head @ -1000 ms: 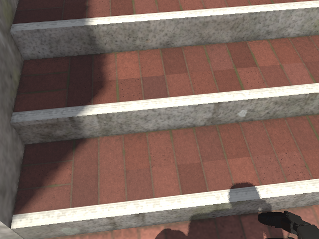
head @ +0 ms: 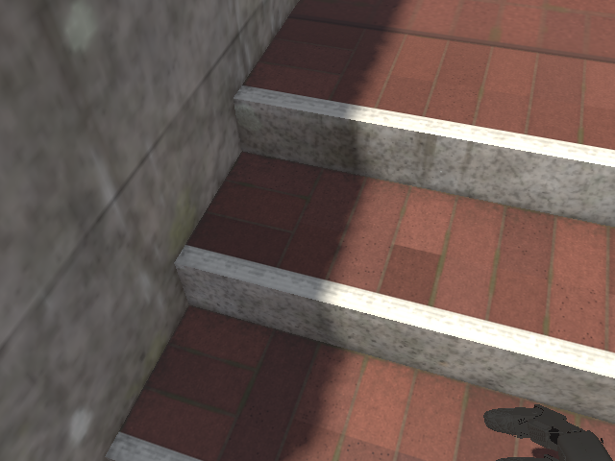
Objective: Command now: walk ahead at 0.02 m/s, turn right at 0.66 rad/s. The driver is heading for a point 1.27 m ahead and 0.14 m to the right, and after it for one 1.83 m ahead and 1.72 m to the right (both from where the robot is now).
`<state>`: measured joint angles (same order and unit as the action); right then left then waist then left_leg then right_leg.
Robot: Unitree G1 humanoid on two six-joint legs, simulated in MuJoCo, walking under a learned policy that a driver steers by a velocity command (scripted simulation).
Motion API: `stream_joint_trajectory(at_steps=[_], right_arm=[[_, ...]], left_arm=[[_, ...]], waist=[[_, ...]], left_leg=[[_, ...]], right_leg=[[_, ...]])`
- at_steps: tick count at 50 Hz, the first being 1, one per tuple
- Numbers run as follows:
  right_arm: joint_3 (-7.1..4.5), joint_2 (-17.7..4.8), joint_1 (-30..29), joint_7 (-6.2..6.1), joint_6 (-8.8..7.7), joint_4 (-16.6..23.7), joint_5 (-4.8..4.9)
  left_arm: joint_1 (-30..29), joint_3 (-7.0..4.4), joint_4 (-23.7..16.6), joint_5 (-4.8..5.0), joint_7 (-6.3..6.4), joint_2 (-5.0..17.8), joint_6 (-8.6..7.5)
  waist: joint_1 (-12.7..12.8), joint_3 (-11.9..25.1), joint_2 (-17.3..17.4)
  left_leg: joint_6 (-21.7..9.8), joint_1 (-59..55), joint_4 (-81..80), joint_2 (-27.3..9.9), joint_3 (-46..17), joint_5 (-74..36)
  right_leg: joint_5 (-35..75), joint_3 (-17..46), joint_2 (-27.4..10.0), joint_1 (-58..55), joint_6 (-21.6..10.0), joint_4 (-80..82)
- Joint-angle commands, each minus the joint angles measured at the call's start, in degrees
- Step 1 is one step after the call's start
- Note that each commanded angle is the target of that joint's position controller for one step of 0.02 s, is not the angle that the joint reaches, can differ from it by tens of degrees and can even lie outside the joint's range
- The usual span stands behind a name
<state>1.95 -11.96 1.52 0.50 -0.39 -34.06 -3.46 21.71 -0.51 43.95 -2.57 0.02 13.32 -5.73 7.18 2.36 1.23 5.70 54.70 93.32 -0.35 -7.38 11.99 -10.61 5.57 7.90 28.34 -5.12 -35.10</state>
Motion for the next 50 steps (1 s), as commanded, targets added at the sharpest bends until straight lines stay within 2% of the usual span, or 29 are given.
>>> stream_joint_trajectory(at_steps=[1, 3, 9, 11, 12, 13, 14, 15, 16, 17, 18, 20, 22, 25, 28, 29, 31, 34, 38, 40, 41, 43, 44, 45, 46, 47, 48, 49, 50], right_arm=[[-3.68, -7.11, 1.91, -2.1, -1.36, 2.99, 0.36], [-3.49, -5.42, -0.54, -2.97, -1.4, 4.35, 0.23], [-4.57, -4.89, -0.19, -1.34, -2.72, 6.0, 1.62], [-5.58, -6.0, 5.19, -0.32, -3.84, 5.48, 3.54], [-6.46, -7.69, 6.71, 0.2, -4.56, 4.64, 3.54], [-8.49, -16.04, 7.13, -0.13, -5.16, 5.69, 2.74], [-9.46, -16.58, 8.01, -1.15, -5.96, 7.75, 0.53], [-8.62, -13.32, 7.77, -1.61, -6.43, 7.34, 1.2], [-6.59, -9.19, 1.56, -1.06, -6.6, 7.93, 1.99], [-4.73, -4.68, -3.16, -1.18, -6.13, 9.21, 2.76], [-3.62, -2.29, -0.53, -1.89, -6.04, 8.58, 3.19], [-3.44, -4.23, 10.07, -2.57, -5.56, 4.49, 1.97], [-3.4, -5.98, 18.54, -0.77, -4.98, -0.75, 0.47], [-2.43, -5.54, 22.84, 2.45, -4.55, -6.15, -0.98], [-1.16, -3.59, 24.39, 3.95, -4.63, -10.91, -1.54], [-5.3, -8.9, 26.32, 0.2, -6.63, -10.82, 4.76], [-4.58, -6.16, 28.78, -1.5, -7.82, -13.91, 3.73], [-5.09, -2.32, 31.82, -1.43, -8.3, -16.69, 2.24], [-6.61, -3.15, 40.03, -3.54, -8.5, -18.8, 1.03], [-7.07, -2.93, 41.24, -3.93, -7.18, -20.56, 1.36], [-7.19, -3.87, 40.29, -3.97, -6.82, -20.64, 1.48], [-6.75, -3.89, 26.91, -2.25, -5.53, -15.47, 3.55], [-7.01, -7.19, 26.83, -0.36, -6.67, -15.08, 4.3], [-9.06, -13.6, 24.27, 1.02, -7.37, -14.37, 4.31], [-10.32, -15.24, 17.68, 1.99, -8.56, -11.87, 5.87], [-8.64, -3.67, 11.89, 3.05, -9.58, -3.81, 5.94], [-7.82, 2.09, 17.22, 2.97, -9.52, -3.15, 2.84], [-7.19, 4.75, 18.73, 2.71, -8.65, -2.53, 1.75], [-6.75, 5.5, 19.12, 2.46, -7.69, -2.99, 0.72]], left_arm=[[-4.22, -1.38, -8.78, 1.76, 0.39, 7.96, -2.64], [-3.79, -1.33, -10.31, 2.74, 0.25, 7.57, -2.77], [-4.94, -2.66, -11.91, 3.11, -1.34, 8.73, -1.06], [-10.2, -2.23, -11.63, 2.09, -2.12, 7.41, 1.04], [-6.51, -1.71, -9.92, 1.99, -2.17, 5.4, 1.91], [-1.06, -0.45, -12.56, 1.4, -2.19, 0.35, 2.83], [-0.65, -2.64, -11.15, -0.5, -2.37, 8.6, 2.74], [-3.08, -4.34, -9.52, 0.5, -1.72, 11.82, 3.03], [-2.26, -4.54, -8.22, 1.32, -0.78, 11.7, 3.39], [-1.59, -4.44, -7.35, 1.4, -0.22, 10.87, 3.42], [-5.25, -3.87, -8.0, 0.35, -0.63, 9.57, 3.05], [-12.02, -3.01, -8.39, 1.57, -2.61, 5.53, 2.4], [-13.52, -2.73, -6.69, 2.92, -3.22, 4.05, 1.5], [-15.73, -3.18, -4.93, 1.79, -2.63, 5.43, 0.22], [-17.08, -1.93, -4.72, 0.68, -1.92, 3.86, 0.76], [-19.59, -3.2, -7.92, -2.03, -2.91, 4.53, 2.38], [-21.96, -1.93, -8.63, -0.68, -3.16, -0.43, 4.21], [-28.44, -2.11, -12.69, 0.31, -2.18, -0.56, 4.57], [-42.6, -0.46, -20.75, -0.11, -0.85, -2.89, 2.83], [-48.42, 1.38, -25.36, 0.2, -1.38, -4.04, 2.83], [-48.11, 1.71, -26.62, 0.37, -1.6, -4.27, 3.27], [-35.74, 2.14, -23.39, 2.34, -2.64, -5.71, 4.74], [-23.04, -0.03, -19.49, 3.25, -1.4, -2.69, 4.53], [-2.94, -3.29, -14.65, 3.79, 0.27, 1.75, 4.91], [9.65, -6.64, -12.38, 1.86, 1.46, 10.06, 4.49], [10.26, -8.31, -10.37, 0.75, 1.66, 18.28, 3.46], [0.38, -7.57, -10.86, 2.25, 2.1, 15.49, 4.19], [-8.32, -6.15, -10.11, 2.28, 2.14, 10.84, 4.34], [-13.06, -4.5, -8.27, 1.96, 2.17, 4.31, 3.99]], waist=[[-5.38, 1.75, -6.9], [-4.36, 2.37, -7.91], [-3.34, 4.99, -9.68], [-8.15, 4.57, -7.84], [-7.44, 6.3, -4.08], [-2.49, 13.52, 14.48], [-5.81, 9.2, 10.75], [-6.55, 7.0, 3.65], [-2.84, 3.53, 5.77], [-2.37, 3.22, 7.9], [-4.39, 2.34, 4.56], [-10.0, -1.12, 7.84], [-12.46, -4.39, 6.82], [-12.28, -4.18, 6.77], [-10.66, -1.92, 6.73], [-7.13, -2.9, -8.28], [-7.91, -3.35, 0.35], [-9.41, -7.91, 8.06], [-14.65, -10.18, 7.68], [-15.46, -9.5, 7.2], [-14.7, -8.28, 7.32], [-8.09, -4.05, 5.93], [-3.14, 3.51, 7.86], [7.04, 14.64, 11.47], [14.88, 22.44, 3.16], [10.98, 25.13, -26.8], [1.44, 21.22, -26.1], [-5.63, 11.89, -19.47], [-9.28, 3.56, -13.16]], left_leg=[[1.38, -3.69, -7.84, -1.07, 1.2, 2.88], [2.33, -5.53, -20.83, -1.58, 1.32, 3.7], [-0.83, -22.56, -52.87, 2.54, 3.43, 10.92], [-4.93, -38.96, -69.29, 2.21, 5.18, -6.74], [-9.34, -48.45, -72.09, -2.73, 2.3, -15.29], [-29.32, -64.67, -67.11, -21.25, -16.74, -48.98], [-33.61, -63.7, -70.08, -28.96, -25.53, -46.98], [-28.56, -57.26, -71.22, -25.62, -18.56, -39.91], [-23.26, -49.84, -70.86, -20.98, -10.58, -33.48], [-20.17, -46.47, -71.91, -17.54, -4.14, -29.98], [-17.85, -46.84, -75.43, -15.73, -2.9, -10.44], [-15.47, -52.73, -81.28, -14.09, -5.6, 22.5], [-15.78, -56.3, -82.55, -15.88, -7.14, 24.02], [-18.76, -55.73, -83.2, -16.03, -5.93, 19.39], [-22.68, -58.05, -83.88, -17.37, -7.95, 13.8], [-19.0, -54.8, -85.44, -16.07, -6.9, 14.84], [-21.02, -51.01, -86.46, -14.39, -7.75, 14.42], [-22.72, -56.49, -88.58, -15.81, -12.44, 16.81], [-23.66, -71.28, -87.06, -20.71, -18.75, 13.91], [-20.72, -64.29, -90.68, -16.71, -14.82, 12.1], [-20.09, -60.88, -94.22, -16.09, -12.64, 8.94], [-19.04, -33.04, -102.24, -11.0, -3.19, -6.92], [-19.07, -29.44, -88.72, -11.38, -1.37, -52.06], [-15.78, -33.02, -67.63, -10.45, 0.38, -73.72], [-12.38, -26.17, -43.14, -5.89, -1.49, -54.59], [-11.28, -15.23, -16.33, 5.82, -6.18, 0.64], [-12.48, -9.78, 3.7, 4.67, -13.98, -3.21], [-12.27, -6.86, 9.26, 1.69, -9.18, -9.19], [-12.46, -5.59, 9.71, -1.23, -2.04, -13.32]], right_leg=[[-12.05, 26.7, -12.28, -8.2, -9.26, 13.56], [-13.26, 28.98, -12.72, -14.4, -8.81, 13.05], [9.61, 33.43, -13.53, -19.73, -10.23, 9.55], [12.39, 31.89, -10.41, -12.44, -8.22, 8.68], [2.78, 28.76, -6.71, -8.34, -3.7, 5.06], [-19.15, 13.74, 4.64, 8.64, 5.69, -11.08], [-27.58, 9.24, 3.25, 18.87, 10.94, -26.47], [-23.79, 7.09, 0.26, 17.3, 12.13, -40.72], [-18.32, 4.49, -1.45, 17.25, 12.55, -50.93], [-13.93, 3.68, -1.68, 16.59, 12.52, -55.58], [-8.7, 3.43, -3.62, 18.88, 11.43, -53.06], [-3.67, 1.6, -3.72, 28.86, 9.22, -53.42], [-1.16, 3.6, -3.27, 36.52, 6.98, -56.22], [7.02, 5.44, -2.18, 41.29, 3.73, -56.03], [12.66, 7.47, -2.63, 47.58, 1.25, -56.67], [8.42, -4.07, -10.78, 39.45, 4.47, -48.15], [4.92, -8.34, -11.54, 38.78, 6.13, -55.95], [-2.31, -5.56, -15.58, 49.68, 5.49, -61.84], [-24.84, 1.4, -17.46, 73.79, 3.46, -78.04], [-28.03, -0.59, -18.03, 65.05, 2.33, -66.13], [-25.87, -3.32, -17.53, 57.71, 1.95, -61.79], [-19.91, -15.27, -13.63, 11.88, -0.13, -39.16], [-22.39, -16.88, -6.33, -11.08, -1.1, -40.56], [-19.47, -10.16, -5.12, -26.41, -1.26, -35.86], [-33.54, 8.55, -13.42, -35.81, 1.53, -20.03], [-58.64, 41.72, -29.23, -33.42, 5.98, 11.84], [-70.31, 57.39, -32.83, -24.81, 8.25, 24.86], [-68.85, 53.21, -33.33, -15.58, 7.21, 24.48], [-59.97, 40.11, -31.41, -7.93, 3.86, 16.55]])
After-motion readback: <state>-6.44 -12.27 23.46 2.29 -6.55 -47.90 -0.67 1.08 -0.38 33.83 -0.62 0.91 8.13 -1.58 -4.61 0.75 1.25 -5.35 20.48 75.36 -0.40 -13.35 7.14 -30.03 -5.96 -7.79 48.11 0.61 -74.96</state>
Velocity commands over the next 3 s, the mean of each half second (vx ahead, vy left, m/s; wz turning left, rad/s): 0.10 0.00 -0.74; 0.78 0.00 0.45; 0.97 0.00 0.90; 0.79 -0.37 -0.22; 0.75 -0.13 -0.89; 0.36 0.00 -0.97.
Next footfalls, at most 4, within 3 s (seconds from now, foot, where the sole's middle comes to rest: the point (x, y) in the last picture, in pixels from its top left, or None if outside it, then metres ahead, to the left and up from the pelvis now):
0.22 left None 0.10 0.16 -0.76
0.90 right None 0.36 -0.30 -0.61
1.44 left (463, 272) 0.77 -0.16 -0.45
1.90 right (447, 79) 1.19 -0.12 -0.30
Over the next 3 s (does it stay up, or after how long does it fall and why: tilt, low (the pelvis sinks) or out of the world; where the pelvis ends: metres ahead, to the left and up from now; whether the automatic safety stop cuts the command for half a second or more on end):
stays up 1.81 -0.23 0.47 its command is cut before an obstacle after 1.6 s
